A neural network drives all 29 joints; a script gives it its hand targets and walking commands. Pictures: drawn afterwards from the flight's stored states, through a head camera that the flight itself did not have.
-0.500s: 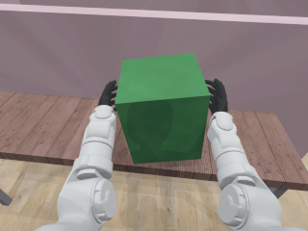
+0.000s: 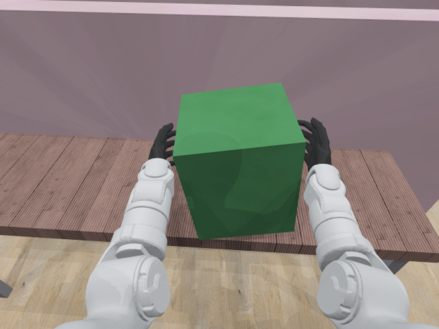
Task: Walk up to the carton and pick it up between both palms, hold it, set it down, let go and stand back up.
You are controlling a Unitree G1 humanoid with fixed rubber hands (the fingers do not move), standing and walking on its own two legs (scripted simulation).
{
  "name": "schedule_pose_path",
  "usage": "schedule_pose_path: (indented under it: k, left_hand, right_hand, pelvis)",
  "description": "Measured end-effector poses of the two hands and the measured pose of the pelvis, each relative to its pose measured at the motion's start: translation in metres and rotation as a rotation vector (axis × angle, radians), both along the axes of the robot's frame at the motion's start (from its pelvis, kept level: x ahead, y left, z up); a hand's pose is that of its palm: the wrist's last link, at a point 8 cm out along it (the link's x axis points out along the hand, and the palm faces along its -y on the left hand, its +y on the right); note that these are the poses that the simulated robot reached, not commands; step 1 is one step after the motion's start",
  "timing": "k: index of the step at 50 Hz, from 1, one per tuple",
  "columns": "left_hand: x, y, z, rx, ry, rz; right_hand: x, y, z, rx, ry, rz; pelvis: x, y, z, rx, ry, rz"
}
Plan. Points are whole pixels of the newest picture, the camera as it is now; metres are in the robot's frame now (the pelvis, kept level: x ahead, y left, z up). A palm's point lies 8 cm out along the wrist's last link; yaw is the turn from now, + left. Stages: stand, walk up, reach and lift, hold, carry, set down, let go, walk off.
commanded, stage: set down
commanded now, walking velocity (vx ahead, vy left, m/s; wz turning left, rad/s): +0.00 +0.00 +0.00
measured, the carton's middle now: (238, 163) +0.45 -0.08 +0.08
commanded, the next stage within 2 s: none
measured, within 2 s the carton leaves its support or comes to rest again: rests again in 1.22 s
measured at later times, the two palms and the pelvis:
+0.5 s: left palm (164, 162) +0.44 +0.08 +0.10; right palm (314, 168) +0.39 -0.21 +0.10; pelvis +0.01 +0.00 +0.00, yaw -1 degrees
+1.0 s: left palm (170, 166) +0.46 +0.07 +0.08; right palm (313, 174) +0.39 -0.22 +0.08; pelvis +0.01 +0.00 +0.00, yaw -2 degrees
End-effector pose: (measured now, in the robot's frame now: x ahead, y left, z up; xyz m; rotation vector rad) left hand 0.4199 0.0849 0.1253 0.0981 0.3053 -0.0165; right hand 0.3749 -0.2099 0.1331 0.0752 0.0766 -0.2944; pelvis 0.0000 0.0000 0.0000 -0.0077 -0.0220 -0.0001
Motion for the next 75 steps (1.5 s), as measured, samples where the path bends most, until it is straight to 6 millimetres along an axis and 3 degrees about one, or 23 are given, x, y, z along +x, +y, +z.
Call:
schedule_pose_path:
  k: [11,26,41,54,75]
  left_hand:
    - [0.014,0.000,0.002,-0.017,-0.007,-0.001]
    - [0.024,-0.007,-0.024,-0.029,0.031,-0.015]
    - [0.035,-0.013,-0.034,-0.040,0.049,-0.022]
    - [0.034,-0.019,-0.049,-0.018,0.054,-0.035]
    - [0.032,-0.022,-0.054,-0.028,0.022,-0.048]
  right_hand:
    - [0.006,0.001,-0.012,-0.007,0.034,0.009]
    - [0.012,-0.006,-0.030,-0.018,0.078,-0.005]
    - [0.019,-0.013,-0.041,-0.025,0.104,-0.003]
    - [0.015,-0.017,-0.060,-0.008,0.121,-0.022]
    - [0.008,-0.019,-0.068,-0.029,0.107,-0.030]
  pelvis:
    - [0.001,-0.003,0.001,0.008,0.049,-0.001]
    - [0.009,-0.002,0.000,0.004,0.110,-0.017]
    - [0.012,-0.002,-0.001,0.011,0.161,-0.034]
    - [0.011,-0.002,-0.003,0.008,0.203,-0.036]
    - [0.002,0.000,-0.003,0.017,0.227,-0.048]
